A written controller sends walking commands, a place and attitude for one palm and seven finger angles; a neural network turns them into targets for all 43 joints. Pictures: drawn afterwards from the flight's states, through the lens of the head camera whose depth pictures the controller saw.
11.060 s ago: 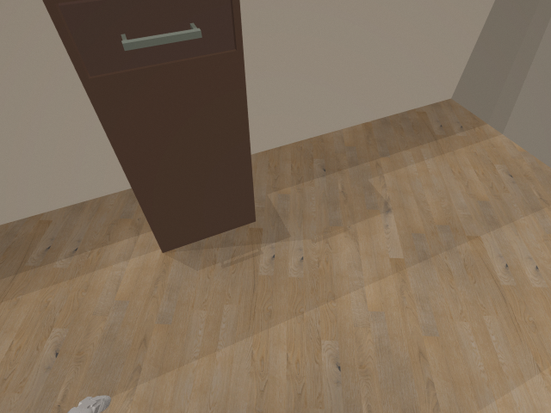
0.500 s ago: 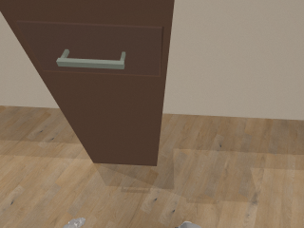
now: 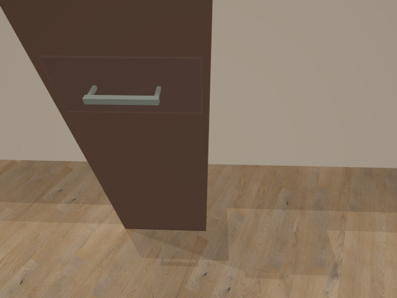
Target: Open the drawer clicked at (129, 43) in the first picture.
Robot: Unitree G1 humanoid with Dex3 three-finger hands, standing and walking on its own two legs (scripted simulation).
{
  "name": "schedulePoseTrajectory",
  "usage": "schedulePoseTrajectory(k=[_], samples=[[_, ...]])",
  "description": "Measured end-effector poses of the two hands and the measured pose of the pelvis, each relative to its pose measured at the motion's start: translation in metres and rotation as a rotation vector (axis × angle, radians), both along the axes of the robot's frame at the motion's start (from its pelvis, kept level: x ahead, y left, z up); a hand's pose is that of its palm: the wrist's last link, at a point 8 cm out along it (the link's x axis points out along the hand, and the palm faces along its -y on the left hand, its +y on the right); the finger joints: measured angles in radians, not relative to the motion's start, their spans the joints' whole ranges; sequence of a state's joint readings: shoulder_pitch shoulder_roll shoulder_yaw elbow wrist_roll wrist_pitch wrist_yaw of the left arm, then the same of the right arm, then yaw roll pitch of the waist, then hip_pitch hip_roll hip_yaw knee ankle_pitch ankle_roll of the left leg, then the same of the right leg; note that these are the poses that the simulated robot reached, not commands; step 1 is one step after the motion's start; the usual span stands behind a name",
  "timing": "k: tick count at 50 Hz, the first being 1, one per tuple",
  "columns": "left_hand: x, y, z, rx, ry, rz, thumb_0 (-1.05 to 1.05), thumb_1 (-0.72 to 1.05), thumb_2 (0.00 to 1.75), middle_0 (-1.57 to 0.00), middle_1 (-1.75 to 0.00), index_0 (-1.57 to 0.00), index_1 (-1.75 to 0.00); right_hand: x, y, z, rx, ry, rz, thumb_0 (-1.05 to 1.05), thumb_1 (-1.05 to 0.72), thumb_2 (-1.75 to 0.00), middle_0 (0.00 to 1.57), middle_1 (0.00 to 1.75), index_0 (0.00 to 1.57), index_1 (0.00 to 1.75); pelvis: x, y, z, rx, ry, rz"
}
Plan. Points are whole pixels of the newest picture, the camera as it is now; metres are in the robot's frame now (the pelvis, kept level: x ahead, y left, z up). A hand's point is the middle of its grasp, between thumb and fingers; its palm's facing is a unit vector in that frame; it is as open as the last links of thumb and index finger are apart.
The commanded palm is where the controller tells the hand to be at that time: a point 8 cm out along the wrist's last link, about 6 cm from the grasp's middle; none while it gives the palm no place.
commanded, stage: come to a stop and stand still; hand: left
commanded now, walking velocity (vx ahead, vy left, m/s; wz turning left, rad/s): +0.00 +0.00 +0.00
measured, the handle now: (123, 95) +0.55 +0.23 +0.12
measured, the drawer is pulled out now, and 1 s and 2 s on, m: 0.00 0.00 0.00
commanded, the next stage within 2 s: look again from close up in 0.12 s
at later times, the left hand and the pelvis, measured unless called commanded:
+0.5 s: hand out of the picture -0.01 +0.19 -0.18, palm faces +0.04 -0.98 -0.19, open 7.3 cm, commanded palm none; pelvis -0.02 +0.02 -0.01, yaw +0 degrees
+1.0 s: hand out of the picture -0.05 +0.19 -0.18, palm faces +0.05 -0.99 -0.16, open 7.4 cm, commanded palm none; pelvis -0.01 +0.03 -0.01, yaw +0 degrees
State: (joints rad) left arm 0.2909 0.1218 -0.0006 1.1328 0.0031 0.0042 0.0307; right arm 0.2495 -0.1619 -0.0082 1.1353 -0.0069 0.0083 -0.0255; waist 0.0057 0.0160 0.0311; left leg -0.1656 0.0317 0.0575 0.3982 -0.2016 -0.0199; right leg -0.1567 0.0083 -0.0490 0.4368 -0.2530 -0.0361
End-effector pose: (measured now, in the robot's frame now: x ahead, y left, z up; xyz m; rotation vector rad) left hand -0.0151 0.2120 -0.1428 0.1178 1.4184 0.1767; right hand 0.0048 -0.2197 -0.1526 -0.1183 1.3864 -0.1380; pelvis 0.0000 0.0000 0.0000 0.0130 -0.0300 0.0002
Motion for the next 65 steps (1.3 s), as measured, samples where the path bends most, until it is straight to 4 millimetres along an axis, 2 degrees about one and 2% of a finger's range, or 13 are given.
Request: schedulePoseTrajectory(k=[8,13,22,28,34,44,53,57,60,65], samples=[[-0.007,-0.008,-0.003,-0.017,0.008,0.003,0.01,0.91,0.9,-0.2,-0.3,-0.2,-0.3,-0.036,0.007,0.001,0.014,0.078,-0.021,0.0,-0.91,-0.9,0.2,0.3,0.2,0.3,-0.004,-0.003,0.0,-0.003,0.0,0.001],[-0.009,-0.008,-0.003,-0.006,-0.001,-0.012,0.0,0.91,0.9,-0.2,-0.3,-0.2,-0.3,-0.046,0.013,-0.001,0.028,0.1,-0.025,0.0,-0.91,-0.9,0.2,0.3,0.2,0.3,-0.007,-0.001,-0.001,-0.017,0.007,-0.004],[-0.004,0.019,-0.01,0.004,-0.058,-0.031,0.01,0.91,0.9,-0.2,-0.3,-0.2,-0.3,-0.027,0.027,-0.003,0.007,-0.03,0.0,0.01,-0.91,-0.9,0.2,0.3,0.2,0.3,-0.015,0.018,-0.008,-0.022,-0.012,0.005],[0.0,0.039,-0.007,0.019,-0.1,-0.028,0.01,0.91,0.9,-0.2,-0.3,-0.2,-0.3,-0.023,0.032,0.0,-0.008,-0.054,0.023,0.01,-0.92,-0.9,0.2,0.3,0.2,0.3,-0.021,0.029,-0.008,-0.017,-0.009,0.008],[-0.008,0.047,-0.005,0.019,-0.09,-0.027,0.0,0.91,0.9,-0.2,-0.3,-0.2,-0.3,-0.022,0.034,0.004,-0.016,-0.062,0.033,0.01,-0.92,-0.9,0.2,0.3,0.2,0.3,-0.024,0.035,-0.006,-0.014,-0.002,0.009],[-0.032,0.04,-0.009,-0.013,-0.024,-0.018,0.0,0.91,0.9,-0.2,-0.3,-0.2,-0.3,-0.022,0.034,0.006,-0.021,-0.048,0.036,0.0,-0.91,-0.9,0.2,0.3,0.2,0.3,-0.023,0.037,-0.005,-0.012,0.0,0.004],[-0.042,0.023,-0.011,-0.032,0.031,0.013,0.0,0.9,0.9,-0.2,-0.3,-0.2,-0.3,-0.019,0.025,0.0,-0.013,-0.009,0.017,0.0,-0.91,-0.9,0.2,0.3,0.2,0.3,-0.005,0.026,-0.009,-0.011,0.014,0.0],[-0.04,0.016,-0.014,-0.041,0.048,0.045,0.0,0.9,0.9,-0.2,-0.3,-0.2,-0.3,-0.007,0.021,-0.002,-0.017,0.003,0.025,0.0,-0.91,-0.9,0.2,0.3,0.2,0.3,0.009,0.023,-0.012,-0.027,0.023,0.011],[-0.037,0.013,-0.018,-0.055,0.067,0.067,0.0,0.9,0.9,-0.2,-0.3,-0.2,-0.3,0.009,0.024,0.001,-0.031,0.004,0.036,0.0,-0.91,-0.9,0.2,0.3,0.2,0.3,0.021,0.025,-0.013,-0.033,0.022,0.021],[-0.016,0.01,-0.018,-0.07,0.084,0.06,0.0,0.9,0.9,-0.2,-0.3,-0.2,-0.3,0.032,0.029,0.006,-0.056,-0.013,0.041,0.01,-0.92,-0.9,0.2,0.3,0.2,0.3,0.035,0.03,-0.009,-0.02,0.022,0.013]])
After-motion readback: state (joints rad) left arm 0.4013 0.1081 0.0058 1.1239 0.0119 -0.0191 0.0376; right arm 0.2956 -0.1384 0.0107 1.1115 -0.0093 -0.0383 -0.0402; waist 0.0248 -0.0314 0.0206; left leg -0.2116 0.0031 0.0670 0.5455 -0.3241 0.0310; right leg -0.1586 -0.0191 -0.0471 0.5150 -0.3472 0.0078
